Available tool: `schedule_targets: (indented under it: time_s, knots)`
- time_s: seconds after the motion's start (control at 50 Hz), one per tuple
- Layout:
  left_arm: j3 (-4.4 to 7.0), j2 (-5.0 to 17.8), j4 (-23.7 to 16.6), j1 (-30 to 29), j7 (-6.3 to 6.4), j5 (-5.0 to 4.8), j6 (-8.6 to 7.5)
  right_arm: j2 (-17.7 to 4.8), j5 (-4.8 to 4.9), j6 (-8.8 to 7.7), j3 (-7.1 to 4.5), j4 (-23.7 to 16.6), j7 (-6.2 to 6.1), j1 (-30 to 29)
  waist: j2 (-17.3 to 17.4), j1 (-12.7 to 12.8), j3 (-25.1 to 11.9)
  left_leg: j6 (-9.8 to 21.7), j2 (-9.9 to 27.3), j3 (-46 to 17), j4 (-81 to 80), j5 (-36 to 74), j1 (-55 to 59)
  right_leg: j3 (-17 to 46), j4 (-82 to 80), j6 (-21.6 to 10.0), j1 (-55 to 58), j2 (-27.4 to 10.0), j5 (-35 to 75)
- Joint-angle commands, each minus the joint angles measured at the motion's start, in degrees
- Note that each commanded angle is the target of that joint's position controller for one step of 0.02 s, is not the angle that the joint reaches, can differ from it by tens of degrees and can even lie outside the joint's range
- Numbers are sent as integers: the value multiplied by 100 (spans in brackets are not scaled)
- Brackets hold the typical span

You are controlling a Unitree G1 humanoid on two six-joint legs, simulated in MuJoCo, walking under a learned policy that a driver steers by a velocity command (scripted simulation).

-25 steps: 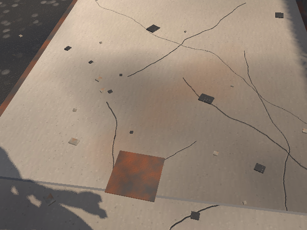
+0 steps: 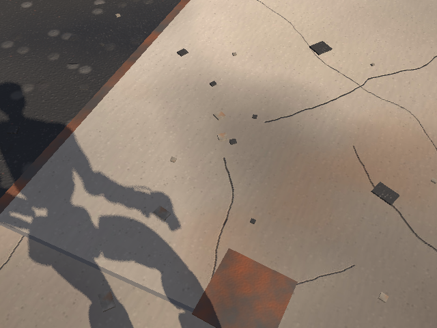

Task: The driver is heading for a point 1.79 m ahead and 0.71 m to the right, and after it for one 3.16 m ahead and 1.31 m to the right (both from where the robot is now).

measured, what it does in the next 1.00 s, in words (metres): walks ahead, turning right: right foot, then left foot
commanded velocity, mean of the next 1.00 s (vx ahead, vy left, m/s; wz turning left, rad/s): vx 0.50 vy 0.00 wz -0.43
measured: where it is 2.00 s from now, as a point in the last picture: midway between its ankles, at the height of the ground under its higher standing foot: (337, 186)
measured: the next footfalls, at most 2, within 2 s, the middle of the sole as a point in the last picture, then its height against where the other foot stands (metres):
right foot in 0.38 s outside the picture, level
left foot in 0.86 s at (237, 251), level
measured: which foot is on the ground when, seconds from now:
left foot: down 0.00-0.40, up 0.42-0.84, down 0.86-1.00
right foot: up 0.00-0.36, down 0.38-0.86, up 0.88-1.00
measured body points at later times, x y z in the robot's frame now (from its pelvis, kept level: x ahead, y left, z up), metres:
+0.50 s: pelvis +0.29 -0.08 -0.01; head +0.33 -0.09 +0.44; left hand +0.50 +0.15 -0.10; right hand +0.32 -0.37 -0.12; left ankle +0.18 +0.08 -0.63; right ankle +0.34 -0.16 -0.74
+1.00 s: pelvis +0.57 -0.10 +0.00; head +0.60 -0.10 +0.45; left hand +0.80 +0.09 -0.11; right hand +0.56 -0.41 -0.09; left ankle +0.66 -0.03 -0.74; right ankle +0.44 -0.18 -0.64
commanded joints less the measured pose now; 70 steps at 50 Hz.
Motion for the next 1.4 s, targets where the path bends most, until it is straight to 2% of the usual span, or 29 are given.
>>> schedule_targets:
  time_s: [0.02, 0.16, 0.28, 0.34, 0.36, 0.38, 0.4, 0.42, 0.44, 0.46, 0.48, 0.5, 0.58, 0.68, 0.78, 0.84, 0.86, 0.88, 0.9, 0.92, 0.96, 1.0, 1.12, 1.2, 1.3, 1.32, 1.36, 1.38, 1.4]
  knots:
    - [138, 479, -119, 572, 26, 37, 147, -686, -25, -238, -155, -210, -28, -70, 402, 168, -509, 1049, 1728, -1303, -1443, 1644, 411, 80, -271, 111, -374, -321, 562]
    - [49, 254, -353, -553, -82, -22, 105, -799, -54, -272, -117, 155, -134, 204, 392, -331, -55, 492, 1521, -193, -1754, 1373, 891, -35, -2539, 35, -731, -50, 2803]
    - [4, 183, -769, -1211, -358, -34, 61, -920, 5, -77, -153, 469, -191, 576, 338, -561, 152, 401, 2035, 23, -1288, 2261, 2385, -219, -3361, -257, -1393, 210, 2068]
    - [104, 390, -842, -781, -417, 2, 110, -1139, 30, 55, -211, 407, -293, 389, 641, -184, -336, 202, 2028, 284, -242, 4935, 2611, -722, -3382, -561, -506, 677, 1094]
    - [217, 602, -745, -186, -394, 7, 136, -1193, 23, 105, -220, 380, -336, 334, 689, 161, -718, 111, 1946, 398, 590, 5687, 2494, -835, -3425, -709, 296, 903, 970]
    - [372, 893, -583, 682, -327, -5, 152, -1160, 32, 116, -193, 333, -377, 241, 534, 663, -1177, -94, 1750, 599, 1842, 5342, 1817, -660, -3789, -944, 1701, 957, 1446]
    - [560, 1539, -502, 1404, -226, 34, 201, -761, -80, 0, -49, 102, -377, 620, -431, 728, -1973, -406, 1194, 723, 3999, 2985, -238, 1434, -3703, -1685, 3987, -368, 1590]
    - [491, 1431, -571, 1306, -218, -32, 170, -365, -161, -193, 122, 53, -245, 813, -1263, 431, -2632, -635, 62, -154, 5560, -2154, -2058, 4253, -4545, -2513, 5369, -1338, 1178]
    - [376, 1024, -594, 1340, -206, 2, 184, -888, 31, -374, 1, -52, -111, 356, -679, 735, -2466, -517, 478, -887, 5810, -1991, -2697, 3949, -4797, -2233, 5341, -1200, 568]
    - [330, 868, -627, 1052, -187, 21, 192, -897, 182, -460, 22, -230, -61, -96, -279, 666, -1667, -449, 744, -773, 5486, -1583, -2853, 3123, -4881, -1998, 4570, -1002, 669]
    - [311, 825, -677, 692, -193, 27, 199, -808, 95, -493, 43, -299, -77, -281, 294, 405, -1020, -462, 947, -656, 4867, -1296, -2748, 2572, -5023, -1866, 3602, -772, 1228]
    - [255, 665, -752, 403, -182, 52, 191, -868, -18, -448, -11, -277, -116, -267, 343, 196, -779, -520, 1131, -626, 4390, -1103, -2403, 2177, -5147, -1788, 2980, -588, 1776]
    - [267, 765, -761, 143, -88, 51, 175, -663, -114, -224, 19, -241, -193, -9, -39, -119, -492, -955, 1174, -413, 3423, -719, -1823, 1535, -5480, -1842, 1741, -224, 2632]
    - [329, 940, -552, 462, 38, -22, 272, -405, -78, -242, 132, -460, -176, -1079, -281, 307, -399, -1112, 785, -279, 1235, 1179, -1205, 1064, -5298, -1374, 1321, 251, 1945]
    - [340, 903, -397, 711, 61, -64, 355, -732, 38, -355, -18, -566, -91, -1323, -478, 324, -451, -890, 647, -580, 390, 915, -864, 1954, -4692, -1170, 2002, -77, 1171]
    - [259, 614, -456, 550, 51, -12, 375, -986, 0, -435, -199, -365, -137, -348, -543, -230, -816, -462, 841, -569, 47, 525, 588, 1966, -3662, -837, 1842, 218, 1272]
    - [122, 237, -547, 620, 30, 67, 352, -1291, -91, -448, -289, -310, -190, 468, 133, -537, -1559, -91, 1828, -1511, 68, 147, 1966, 1450, -2083, -609, 1206, 599, 502]
    - [29, -16, -747, 1384, 22, -94, 293, -1751, -144, -359, -404, -103, -165, 902, 2094, -181, -2115, 873, 3041, -4228, -506, -1173, 3525, 688, -283, -266, -777, 1285, -1624]
    - [138, 597, -580, 1332, 48, -159, 294, -1226, -11, -336, -314, -173, -134, 801, 1545, -327, -1744, 837, 3088, -4702, -782, -2441, 3322, 810, 499, -163, -1487, 811, -1397]
    - [230, 895, -623, 721, 47, -116, 332, -885, 7, -302, -221, -225, -163, 593, 996, -485, -1076, 574, 2823, -3737, -822, -2276, 2716, 716, 704, -127, -1631, 623, -856]
    - [253, 778, -744, 232, 36, 1, 363, -645, -59, -245, -126, -206, -179, 175, 632, -329, -443, 379, 2335, -2415, -983, -837, 1648, 546, 375, -75, -1363, 304, -176]
    - [243, 574, -769, 288, -29, -71, 406, -538, -81, -268, -94, -130, -206, 85, 896, -163, -315, 316, 2079, -1647, -1245, -190, 1176, 425, 107, -67, -991, 110, 83]
    - [154, 271, -930, -166, -86, -26, 466, -848, -53, -291, -205, 189, -220, 167, 613, -172, -194, 482, 2161, -481, -1558, 1130, 1305, 263, -999, 80, -1309, -12, 990]
    - [53, 49, -1061, -866, -212, -18, 362, -954, 7, -226, -195, 409, -218, 383, 500, -427, -20, 351, 2008, 162, -1588, 1330, 1330, -64, -2387, -40, -842, 137, 1864]
    - [73, 161, -1299, -1378, -333, -18, 301, -1200, 195, -82, -244, 748, -176, 761, 568, -387, 174, 298, 2324, 224, -1291, 2253, 1973, -383, -3361, -389, -441, 393, 1162]
    - [126, 265, -1279, -1196, -329, 15, 290, -1273, 228, -47, -250, 798, -183, 750, 668, -193, 27, 258, 2324, 226, -944, 3196, 2065, -497, -3527, -503, -27, 534, 928]
    - [382, 717, -832, 293, -248, 63, 283, -1218, 243, -2, -180, 865, -208, 693, 634, 672, -877, 2, 1957, 499, 807, 4184, 1476, -664, -3986, -802, 2304, 779, 1467]
    - [527, 1219, -639, 1324, -129, 129, 330, -855, 65, -52, -23, 702, -199, 698, -40, 1034, -1759, -230, 1621, 537, 2668, 2071, 16, 656, -3668, -1150, 4270, -406, 1911]
    - [517, 1565, -682, 1245, -104, 177, 322, -214, 42, -163, 176, 593, -136, 1345, -1342, 494, -2615, -534, 590, -27, 4504, -2426, -1810, 3389, -4371, -1988, 5491, -1834, 1027]
Keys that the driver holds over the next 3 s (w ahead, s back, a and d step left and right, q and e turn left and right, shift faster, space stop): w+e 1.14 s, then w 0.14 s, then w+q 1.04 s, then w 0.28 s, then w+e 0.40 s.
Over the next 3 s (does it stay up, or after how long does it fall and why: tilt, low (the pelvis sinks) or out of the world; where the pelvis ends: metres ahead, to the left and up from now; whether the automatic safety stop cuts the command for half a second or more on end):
stays up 1.54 -0.52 0.00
